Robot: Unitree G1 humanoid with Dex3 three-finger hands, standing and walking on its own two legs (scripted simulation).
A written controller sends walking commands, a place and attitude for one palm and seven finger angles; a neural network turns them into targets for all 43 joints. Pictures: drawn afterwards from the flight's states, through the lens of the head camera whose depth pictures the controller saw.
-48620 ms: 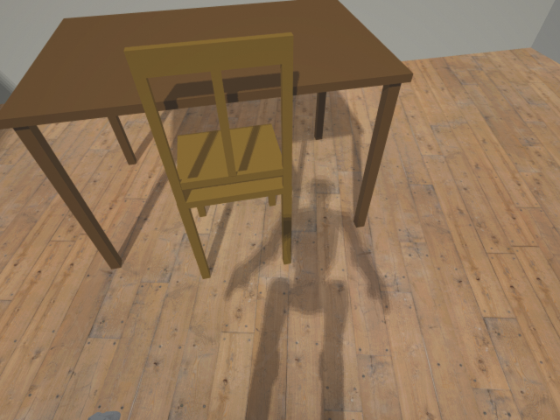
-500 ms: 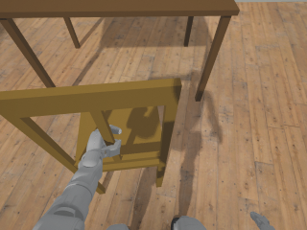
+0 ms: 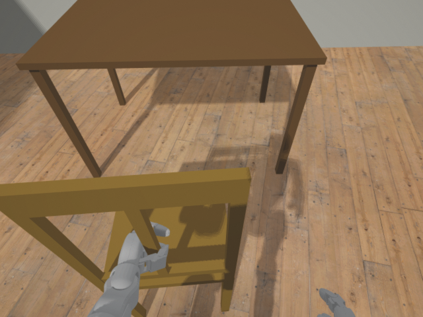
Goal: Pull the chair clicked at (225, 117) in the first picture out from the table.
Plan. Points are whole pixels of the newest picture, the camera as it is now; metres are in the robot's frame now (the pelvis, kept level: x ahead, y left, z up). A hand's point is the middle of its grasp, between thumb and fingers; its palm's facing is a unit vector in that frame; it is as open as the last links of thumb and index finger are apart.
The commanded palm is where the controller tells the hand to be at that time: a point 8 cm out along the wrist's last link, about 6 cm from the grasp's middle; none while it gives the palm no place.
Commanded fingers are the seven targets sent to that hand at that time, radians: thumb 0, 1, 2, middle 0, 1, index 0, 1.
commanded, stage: stop walking, hand still on the chair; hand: left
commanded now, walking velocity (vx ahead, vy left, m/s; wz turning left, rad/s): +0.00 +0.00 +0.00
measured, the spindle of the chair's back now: (151, 245) +0.27 +0.15 -0.06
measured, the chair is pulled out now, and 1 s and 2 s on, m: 0.61 0.61 0.61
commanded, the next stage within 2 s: open the thumb and straighten the fingers in 0.20 s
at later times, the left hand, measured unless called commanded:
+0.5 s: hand (157, 252) +0.26 +0.13 -0.07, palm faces -0.02 -0.99 -0.13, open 7.0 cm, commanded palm +0.24 +0.18 -0.05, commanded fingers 0.00 -0.43 0.26 -0.47 -1.38 -0.47 -1.38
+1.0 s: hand (155, 243) +0.28 +0.14 -0.07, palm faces +0.02 -0.99 -0.15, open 16.8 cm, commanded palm +0.26 +0.19 -0.05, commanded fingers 0.00 -0.55 0.20 0.00 0.00 0.00 0.00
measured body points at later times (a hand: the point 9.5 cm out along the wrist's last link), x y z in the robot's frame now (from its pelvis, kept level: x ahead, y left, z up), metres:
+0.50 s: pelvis -0.01 +0.01 -0.01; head +0.02 +0.01 +0.44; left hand +0.26 +0.19 -0.05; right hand +0.12 -0.24 -0.12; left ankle -0.02 +0.15 -0.74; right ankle +0.03 -0.13 -0.74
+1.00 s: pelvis +0.01 +0.01 -0.03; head +0.06 +0.00 +0.41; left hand +0.28 +0.20 -0.06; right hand +0.17 -0.24 -0.13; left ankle -0.02 +0.15 -0.74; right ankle +0.03 -0.13 -0.74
